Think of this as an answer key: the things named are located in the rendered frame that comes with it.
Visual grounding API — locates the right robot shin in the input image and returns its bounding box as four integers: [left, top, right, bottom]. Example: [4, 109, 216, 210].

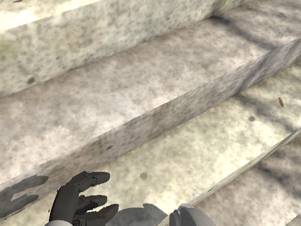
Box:
[178, 203, 193, 211]

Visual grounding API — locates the right robot thigh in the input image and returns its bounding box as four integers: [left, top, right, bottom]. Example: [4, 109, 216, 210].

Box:
[169, 208, 217, 226]

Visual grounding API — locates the left robot hand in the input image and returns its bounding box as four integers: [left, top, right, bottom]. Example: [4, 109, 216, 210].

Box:
[48, 170, 119, 226]

